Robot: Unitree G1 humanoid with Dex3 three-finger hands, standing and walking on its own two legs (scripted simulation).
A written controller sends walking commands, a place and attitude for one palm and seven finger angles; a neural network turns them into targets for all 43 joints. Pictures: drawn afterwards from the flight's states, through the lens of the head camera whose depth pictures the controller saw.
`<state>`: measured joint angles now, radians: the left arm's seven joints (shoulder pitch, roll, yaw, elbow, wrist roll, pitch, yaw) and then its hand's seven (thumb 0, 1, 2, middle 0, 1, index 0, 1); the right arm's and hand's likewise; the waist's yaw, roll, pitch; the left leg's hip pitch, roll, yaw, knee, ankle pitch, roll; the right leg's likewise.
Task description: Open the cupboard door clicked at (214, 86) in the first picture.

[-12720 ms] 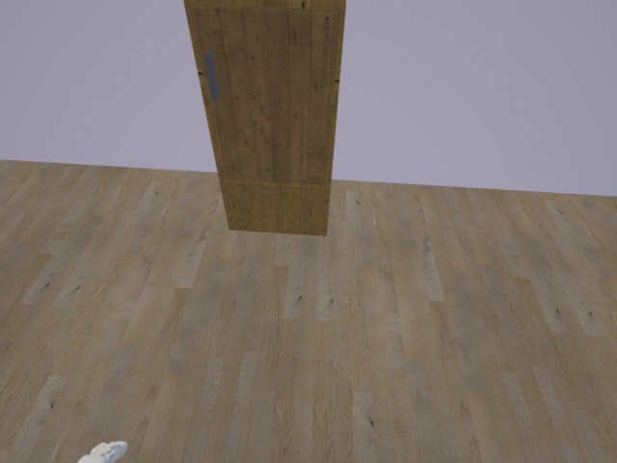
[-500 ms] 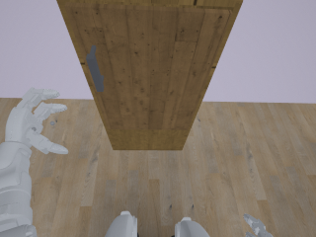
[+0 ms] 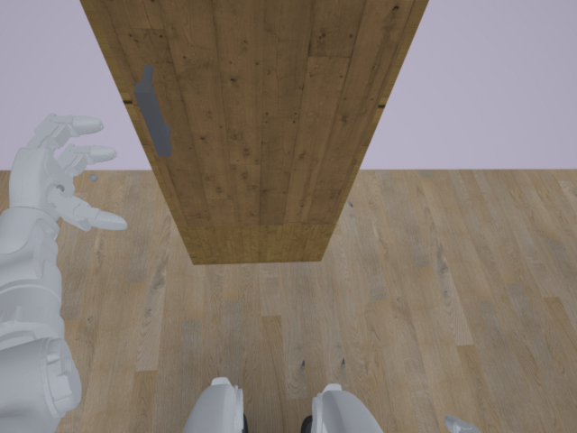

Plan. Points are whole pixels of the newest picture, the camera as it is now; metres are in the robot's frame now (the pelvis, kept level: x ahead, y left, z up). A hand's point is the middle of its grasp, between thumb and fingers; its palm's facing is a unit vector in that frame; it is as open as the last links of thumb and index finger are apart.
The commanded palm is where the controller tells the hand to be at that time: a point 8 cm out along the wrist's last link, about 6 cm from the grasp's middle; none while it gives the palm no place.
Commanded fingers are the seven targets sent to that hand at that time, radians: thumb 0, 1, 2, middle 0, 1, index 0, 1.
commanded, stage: move the hooked fingers beside the handle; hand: left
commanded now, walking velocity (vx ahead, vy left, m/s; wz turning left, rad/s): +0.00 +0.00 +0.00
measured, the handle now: (156, 113) +0.56 +0.20 +0.05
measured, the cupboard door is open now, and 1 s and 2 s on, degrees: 0 0 0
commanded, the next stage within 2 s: slide the fingers in behind the handle in 1.42 s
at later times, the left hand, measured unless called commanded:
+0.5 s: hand (100, 140) +0.49 +0.26 +0.06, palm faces +0.03 -1.00 -0.02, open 14.0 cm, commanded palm +0.49 +0.30 +0.06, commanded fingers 0.00 -0.50 0.30 -0.30 -1.20 -0.30 -1.20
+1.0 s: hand (97, 132) +0.51 +0.27 +0.06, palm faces +0.05 -1.00 -0.03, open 14.0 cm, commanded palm +0.49 +0.30 +0.05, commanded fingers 0.00 -0.50 0.30 -0.30 -1.20 -0.30 -1.20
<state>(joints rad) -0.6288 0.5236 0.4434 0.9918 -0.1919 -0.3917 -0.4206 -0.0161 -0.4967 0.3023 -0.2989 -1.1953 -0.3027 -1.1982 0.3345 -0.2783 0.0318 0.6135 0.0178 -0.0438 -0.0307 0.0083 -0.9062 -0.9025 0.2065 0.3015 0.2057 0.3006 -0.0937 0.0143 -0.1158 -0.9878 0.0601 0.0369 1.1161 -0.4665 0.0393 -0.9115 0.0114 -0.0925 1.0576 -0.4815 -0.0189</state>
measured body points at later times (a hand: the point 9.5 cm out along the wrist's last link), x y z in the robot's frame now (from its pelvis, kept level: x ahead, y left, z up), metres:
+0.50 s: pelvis -0.01 -0.01 -0.02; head +0.14 +0.03 +0.41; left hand +0.49 +0.32 +0.07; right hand +0.01 -0.28 -0.12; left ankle +0.03 +0.09 -0.66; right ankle +0.01 -0.12 -0.66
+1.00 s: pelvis +0.01 +0.01 -0.01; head +0.16 +0.05 +0.41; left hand +0.50 +0.33 +0.07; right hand +0.01 -0.26 -0.11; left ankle +0.03 +0.09 -0.66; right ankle +0.01 -0.12 -0.66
